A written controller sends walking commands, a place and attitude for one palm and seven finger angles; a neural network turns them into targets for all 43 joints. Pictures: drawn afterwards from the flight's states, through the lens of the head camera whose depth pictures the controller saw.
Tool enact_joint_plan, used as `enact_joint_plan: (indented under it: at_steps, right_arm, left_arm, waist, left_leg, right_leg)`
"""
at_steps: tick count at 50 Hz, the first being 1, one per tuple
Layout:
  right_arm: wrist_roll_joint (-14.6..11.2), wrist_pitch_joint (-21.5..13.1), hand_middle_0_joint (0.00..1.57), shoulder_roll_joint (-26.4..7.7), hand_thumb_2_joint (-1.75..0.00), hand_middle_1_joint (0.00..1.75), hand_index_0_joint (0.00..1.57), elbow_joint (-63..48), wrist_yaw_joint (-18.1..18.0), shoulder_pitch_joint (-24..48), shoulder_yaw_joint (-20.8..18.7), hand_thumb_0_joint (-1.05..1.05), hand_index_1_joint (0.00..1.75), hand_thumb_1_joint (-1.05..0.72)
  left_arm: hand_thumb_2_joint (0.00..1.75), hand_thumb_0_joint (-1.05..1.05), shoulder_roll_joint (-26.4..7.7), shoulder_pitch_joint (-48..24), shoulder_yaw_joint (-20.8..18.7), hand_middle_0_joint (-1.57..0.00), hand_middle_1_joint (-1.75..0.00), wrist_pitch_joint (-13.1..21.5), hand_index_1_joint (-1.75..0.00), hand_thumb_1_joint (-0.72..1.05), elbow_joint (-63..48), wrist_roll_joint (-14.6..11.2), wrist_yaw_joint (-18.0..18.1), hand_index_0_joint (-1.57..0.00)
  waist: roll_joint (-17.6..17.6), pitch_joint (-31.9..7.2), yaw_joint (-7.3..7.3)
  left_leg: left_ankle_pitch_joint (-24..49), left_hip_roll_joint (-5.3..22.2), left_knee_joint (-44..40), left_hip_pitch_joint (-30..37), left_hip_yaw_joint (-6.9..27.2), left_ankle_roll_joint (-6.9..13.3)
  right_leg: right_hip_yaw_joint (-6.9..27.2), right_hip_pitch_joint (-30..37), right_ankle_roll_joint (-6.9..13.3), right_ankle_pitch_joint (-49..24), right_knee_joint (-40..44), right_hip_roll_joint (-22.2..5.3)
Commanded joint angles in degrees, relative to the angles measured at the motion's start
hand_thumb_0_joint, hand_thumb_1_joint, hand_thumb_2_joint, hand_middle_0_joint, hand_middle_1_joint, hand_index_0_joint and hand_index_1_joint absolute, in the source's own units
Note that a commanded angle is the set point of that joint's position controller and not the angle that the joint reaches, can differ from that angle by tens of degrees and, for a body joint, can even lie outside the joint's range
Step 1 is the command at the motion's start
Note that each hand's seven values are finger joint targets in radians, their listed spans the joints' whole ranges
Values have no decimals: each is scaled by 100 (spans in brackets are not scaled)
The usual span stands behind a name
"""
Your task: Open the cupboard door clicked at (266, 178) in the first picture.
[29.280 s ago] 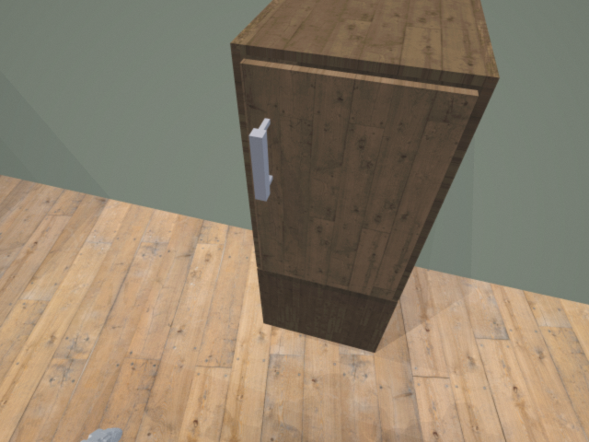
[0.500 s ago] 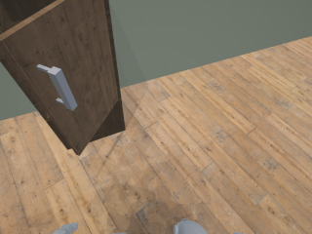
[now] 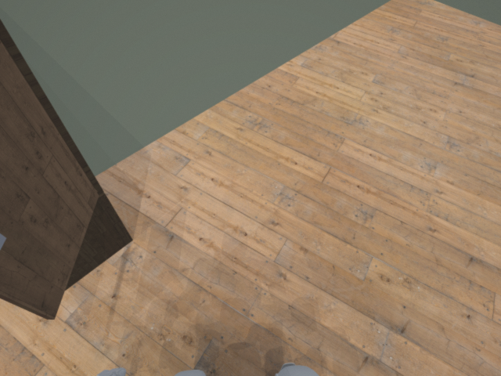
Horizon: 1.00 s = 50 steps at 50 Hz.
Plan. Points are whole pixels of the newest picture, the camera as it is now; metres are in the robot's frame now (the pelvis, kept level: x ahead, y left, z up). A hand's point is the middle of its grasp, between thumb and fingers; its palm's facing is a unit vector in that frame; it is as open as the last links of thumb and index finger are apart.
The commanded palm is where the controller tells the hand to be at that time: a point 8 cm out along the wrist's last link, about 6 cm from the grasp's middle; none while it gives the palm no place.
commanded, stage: walk to a spot facing it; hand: left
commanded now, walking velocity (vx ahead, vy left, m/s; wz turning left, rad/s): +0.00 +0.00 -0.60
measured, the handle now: out of the picture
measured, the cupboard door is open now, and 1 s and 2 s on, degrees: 43 43 43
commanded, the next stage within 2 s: turn to face it in 1.70 s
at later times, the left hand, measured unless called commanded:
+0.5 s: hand (164, 366) +0.15 +0.15 -0.15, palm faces -0.26 -0.94 -0.21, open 7.4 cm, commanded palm none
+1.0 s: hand (288, 210) +0.48 -0.07 -0.15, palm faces -0.62 -0.75 -0.21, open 7.4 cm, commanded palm none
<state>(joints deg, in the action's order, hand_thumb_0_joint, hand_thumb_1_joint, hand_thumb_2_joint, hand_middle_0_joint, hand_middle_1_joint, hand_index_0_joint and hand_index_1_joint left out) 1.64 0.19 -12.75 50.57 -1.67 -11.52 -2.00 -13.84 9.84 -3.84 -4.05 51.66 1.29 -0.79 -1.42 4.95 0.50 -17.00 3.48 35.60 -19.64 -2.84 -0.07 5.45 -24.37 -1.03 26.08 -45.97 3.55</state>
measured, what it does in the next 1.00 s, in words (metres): walks ahead, turning right: right foot, then left foot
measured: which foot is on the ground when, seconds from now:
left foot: down 0.00-0.24, up 0.26-0.54, down 0.56-0.98, up 1.00-1.00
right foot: up 0.00-0.22, down 0.24-0.56, up 0.58-0.96, down 0.98-1.00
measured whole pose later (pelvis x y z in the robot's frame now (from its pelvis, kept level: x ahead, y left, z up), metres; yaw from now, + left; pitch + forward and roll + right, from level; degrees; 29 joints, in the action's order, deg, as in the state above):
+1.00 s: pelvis +0.22 -0.12 -0.01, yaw -34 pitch +1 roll +1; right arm 1.7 -1.6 -9.9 61.2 -0.4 -30.1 -0.8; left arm -13.8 0.5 -3.5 1.4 50.5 2.0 -3.3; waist -1.0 4.9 3.9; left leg -28.6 8.8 40.2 -4.1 -14.2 -3.9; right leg -7.1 -25.4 4.9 9.9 -35.2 -2.1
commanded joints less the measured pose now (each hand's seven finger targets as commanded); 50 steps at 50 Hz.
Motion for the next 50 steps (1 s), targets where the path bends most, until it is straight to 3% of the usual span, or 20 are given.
enact_joint_plan:
  at_steps: [1, 6, 10, 12, 13, 15, 18, 24, 26, 27, 28, 29, 30, 32, 35, 44, 47, 48, 49, 50]
  right_arm:
    - [58, -139, 20, -1159, -90, 30, 20, -330, -121, -367, -230, 0, 30, -90]
    - [57, -77, 20, -1141, -90, 30, 20, -154, -89, -736, -289, 0, 30, -90]
    - [4, 17, 20, -1176, -90, 30, 20, -223, -12, -504, -329, 0, 30, -90]
    - [-80, 37, 20, -497, -90, 30, 20, -652, 93, 153, -185, 0, 30, -90]
    - [-50, 49, 20, -684, -90, 30, 20, -817, 108, 523, -173, 0, 30, -90]
    - [-51, 17, 20, -835, -90, 30, 20, -630, 125, 473, -268, 0, 30, -90]
    - [-35, -6, 20, -591, -90, 30, 20, -444, 209, 376, -257, 0, 30, -90]
    - [-69, -173, 20, -467, -90, 30, 20, -496, 237, 333, -249, 0, 30, -90]
    - [-79, -274, 20, -561, -90, 30, 20, -314, 164, -274, -266, 0, 30, -90]
    - [-46, -330, 20, -922, -90, 30, 20, -89, 66, -985, -325, 0, 30, -90]
    - [121, -372, 20, -1625, -90, 30, 20, 70, 10, -1793, -474, 0, 30, -90]
    - [98, -354, 20, -1713, -90, 30, 20, 57, -61, -1961, -445, 0, 30, -90]
    - [114, -378, 20, -1517, -90, 30, 20, -1, 1, -1696, -386, 0, 30, -90]
    - [70, -436, 20, -927, -90, 30, 20, -85, 15, -1072, -214, 0, 30, -90]
    - [17, -534, 20, -648, -90, 30, 20, 129, -28, -1338, -100, 0, 30, -90]
    - [94, -422, 20, -675, -90, 30, 20, 512, 29, -1723, -86, 0, 30, -90]
    - [36, -376, 20, -809, -90, 30, 20, 578, 38, -1529, -79, 0, 30, -90]
    - [-69, -403, 20, -696, -90, 30, 20, 487, 101, -1339, -56, 0, 30, -90]
    - [-192, -427, 20, -289, -90, 30, 20, 222, 95, -1341, -5, 0, 30, -90]
    - [-143, -415, 20, -436, -90, 30, 20, 80, 79, -748, -82, 0, 30, -90]
  left_arm:
    - [90, 0, -500, -292, -209, -20, -30, 208, -30, 90, -569, -7, -122, -20]
    - [90, 0, -281, -491, -94, -20, -30, 202, -30, 90, -600, -32, -163, -20]
    - [90, 0, -488, 138, -167, -20, -30, 233, -30, 90, -413, -29, -140, -20]
    - [90, 0, -1570, 905, -390, -20, -30, 313, -30, 90, -187, 32, -14, -20]
    - [90, 0, -1693, 1097, -417, -20, -30, 310, -30, 90, -200, -54, 27, -20]
    - [90, 0, -1188, 468, -332, -20, -30, 386, -30, 90, -318, -24, 110, -20]
    - [90, 0, -972, 333, -278, -20, -30, 508, -30, 90, -306, 0, 91, -20]
    - [90, 0, -1111, 434, -331, -20, -30, 546, -30, 90, -161, 23, -10, -20]
    - [90, 0, -960, 236, -322, -20, -30, 540, -30, 90, -182, 5, -16, -20]
    - [90, 0, -665, 122, -256, -20, -30, 532, -30, 90, -292, -9, -55, -20]
    - [90, 0, -210, 157, -153, -20, -30, 519, -30, 90, -434, -79, -125, -20]
    - [90, 0, -416, -297, -194, -20, -30, 582, -30, 90, -688, -46, -176, -20]
    - [90, 0, -407, -418, -221, -20, -30, 620, -30, 90, -604, 39, -198, -20]
    - [90, 0, -322, -279, -215, -20, -30, 590, -30, 90, -367, 87, -276, -20]
    - [90, 0, -7, -228, -88, -20, -30, 473, -30, 90, -296, 56, -352, -20]
    - [90, 0, -7, -1279, -13, -20, -30, 415, -30, 90, -500, 34, -347, -20]
    - [90, 0, -304, 53, -97, -20, -30, 523, -30, 90, -91, 43, -259, -20]
    - [90, 0, -770, 1154, -238, -20, -30, 606, -30, 90, 251, 65, -183, -20]
    - [90, 0, -1484, 2034, -446, -20, -30, 634, -30, 90, 433, 23, -69, -20]
    - [90, 0, -1677, 1832, -436, -20, -30, 578, -30, 90, 445, -137, -14, -20]
  waist:
    - [1328, -568, -22]
    - [1343, -788, 201]
    - [1022, -819, -120]
    - [-1887, -640, -686]
    - [-1358, -403, -867]
    - [-1385, -252, -395]
    - [-736, -370, -188]
    - [-730, -271, -157]
    - [-468, -436, 181]
    - [485, -692, 508]
    - [2358, -963, 808]
    - [1567, -730, 815]
    - [899, -355, 635]
    - [947, -18, 238]
    - [1107, -357, 146]
    - [949, 97, 261]
    - [687, -585, -444]
    - [32, -1272, -960]
    - [-1506, -2081, -1147]
    - [-922, -1515, -1080]
  left_leg:
    - [2272, 1792, -1648, 996, 1389, 849]
    - [3322, 1494, -1096, 1488, 171, 572]
    - [1128, 1388, -496, 505, -235, 135]
    - [-2396, 64, 1946, -1982, -812, -416]
    - [-2032, 192, 2542, -2209, 88, -330]
    - [-1073, 342, 2920, -2313, 350, -363]
    - [-491, 243, 2185, -1414, 106, -427]
    - [-322, -169, 399, -294, -60, -350]
    - [79, -232, -756, 1141, -82, -329]
    - [-518, 280, -1314, 2282, 477, -176]
    - [-1985, 2077, -2128, 3053, 2810, 430]
    - [-2509, 2784, -2685, 2560, 3637, 944]
    - [-2395, 2628, -2684, 1840, 3540, 1010]
    - [-803, 1998, -2527, 1448, 1961, 638]
    - [2020, 1458, -2066, 1979, 297, 382]
    - [2034, 1657, -2172, 1491, -614, 475]
    - [4050, 1403, -209, 1216, -1023, 228]
    - [3323, 1090, 1336, -42, -1237, -4]
    - [-1596, 12, 3584, -1859, -1177, -338]
    - [-1851, 176, 4393, -2517, -111, -231]
  right_leg:
    - [-424, -916, -137, 339, -1941, -471]
    - [-1045, -75, -78, 109, -138, -332]
    - [-1136, 1575, 138, -988, 1800, -301]
    - [2351, 2755, 1223, -658, 3252, -2511]
    - [2594, 2287, 1582, -35, 3412, -2644]
    - [2145, 2004, 1367, 296, 3380, -2053]
    - [1285, 1509, 1223, -777, 3189, -1640]
    - [1511, 1015, 1227, -100, 3103, -1417]
    - [1337, 246, 954, -55, 2473, -1095]
    - [892, -577, 692, 132, 1568, -629]
    - [-200, -1796, 292, 893, -609, 232]
    - [-210, -2073, 261, 773, -1557, -269]
    - [-157, -2110, 304, 380, -2285, -463]
    - [-304, -2155, 195, -668, -2647, -823]
    - [-638, -2033, 82, -1172, -2205, -809]
    - [-1277, -552, 319, -1369, 455, -615]
    - [-1557, 1657, 645, -1278, 1225, -139]
    - [-715, 3627, 948, -1111, 1454, -775]
    - [2441, 4962, 1704, -1368, 2270, -2745]
    - [2833, 4258, 1868, -1636, 2897, -3007]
